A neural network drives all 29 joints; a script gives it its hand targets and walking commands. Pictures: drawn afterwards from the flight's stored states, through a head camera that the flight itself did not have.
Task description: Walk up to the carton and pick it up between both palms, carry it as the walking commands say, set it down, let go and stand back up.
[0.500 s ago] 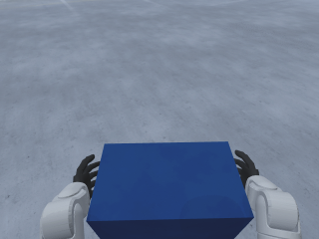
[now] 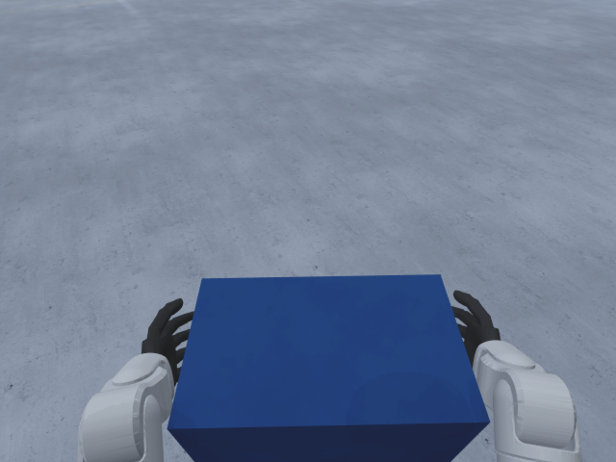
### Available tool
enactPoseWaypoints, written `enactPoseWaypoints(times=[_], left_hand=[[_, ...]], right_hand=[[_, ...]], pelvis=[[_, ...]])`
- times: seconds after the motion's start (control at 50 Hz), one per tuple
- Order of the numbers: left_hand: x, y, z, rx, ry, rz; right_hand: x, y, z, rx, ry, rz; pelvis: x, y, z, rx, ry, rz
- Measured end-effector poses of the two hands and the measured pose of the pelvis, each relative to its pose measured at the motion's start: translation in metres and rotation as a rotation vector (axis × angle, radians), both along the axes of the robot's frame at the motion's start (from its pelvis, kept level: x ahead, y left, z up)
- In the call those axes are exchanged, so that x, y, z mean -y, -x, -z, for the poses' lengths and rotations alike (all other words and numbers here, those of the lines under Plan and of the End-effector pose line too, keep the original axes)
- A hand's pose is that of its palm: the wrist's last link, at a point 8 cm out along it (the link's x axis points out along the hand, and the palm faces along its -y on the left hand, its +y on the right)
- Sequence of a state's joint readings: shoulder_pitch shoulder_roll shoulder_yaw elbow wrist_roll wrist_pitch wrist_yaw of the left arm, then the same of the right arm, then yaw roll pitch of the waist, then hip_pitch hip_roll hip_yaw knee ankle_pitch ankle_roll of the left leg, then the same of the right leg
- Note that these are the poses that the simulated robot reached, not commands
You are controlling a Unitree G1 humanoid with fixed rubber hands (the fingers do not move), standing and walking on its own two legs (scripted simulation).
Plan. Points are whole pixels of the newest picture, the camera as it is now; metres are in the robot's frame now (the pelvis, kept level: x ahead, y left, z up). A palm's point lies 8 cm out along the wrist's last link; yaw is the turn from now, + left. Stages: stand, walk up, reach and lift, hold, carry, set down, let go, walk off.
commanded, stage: carry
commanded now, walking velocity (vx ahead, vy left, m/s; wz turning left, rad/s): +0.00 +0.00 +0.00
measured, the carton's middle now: (321, 395) +0.25 +0.00 +0.00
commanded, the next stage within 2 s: hold in 1.74 s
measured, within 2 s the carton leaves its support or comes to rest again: neither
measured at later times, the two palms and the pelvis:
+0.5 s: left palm (170, 358) +0.27 +0.18 +0.07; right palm (478, 348) +0.27 -0.20 +0.07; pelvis +0.01 +0.00 +0.00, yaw +0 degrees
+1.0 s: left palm (177, 352) +0.28 +0.18 +0.06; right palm (472, 343) +0.28 -0.20 +0.06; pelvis +0.02 -0.01 +0.00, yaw -1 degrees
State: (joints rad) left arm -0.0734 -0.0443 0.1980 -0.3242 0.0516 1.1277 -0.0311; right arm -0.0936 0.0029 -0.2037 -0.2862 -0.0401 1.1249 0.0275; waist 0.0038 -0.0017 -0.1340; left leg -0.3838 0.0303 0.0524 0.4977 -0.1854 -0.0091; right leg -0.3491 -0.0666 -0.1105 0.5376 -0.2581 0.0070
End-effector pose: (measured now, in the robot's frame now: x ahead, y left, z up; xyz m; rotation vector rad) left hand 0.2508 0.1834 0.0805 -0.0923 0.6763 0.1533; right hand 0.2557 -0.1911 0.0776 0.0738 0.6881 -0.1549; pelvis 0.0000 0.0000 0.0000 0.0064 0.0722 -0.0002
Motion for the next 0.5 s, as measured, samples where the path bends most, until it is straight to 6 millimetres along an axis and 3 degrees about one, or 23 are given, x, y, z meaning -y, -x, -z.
enactPoseWaypoints(times=[0.5], left_hand=[[0.004,-0.015,0.012,0.003,-0.002,0.012]], right_hand=[[0.005,-0.012,0.011,0.003,0.014,-0.002]], pelvis=[[0.004,-0.011,-0.002,0.002,0.000,0.007]])
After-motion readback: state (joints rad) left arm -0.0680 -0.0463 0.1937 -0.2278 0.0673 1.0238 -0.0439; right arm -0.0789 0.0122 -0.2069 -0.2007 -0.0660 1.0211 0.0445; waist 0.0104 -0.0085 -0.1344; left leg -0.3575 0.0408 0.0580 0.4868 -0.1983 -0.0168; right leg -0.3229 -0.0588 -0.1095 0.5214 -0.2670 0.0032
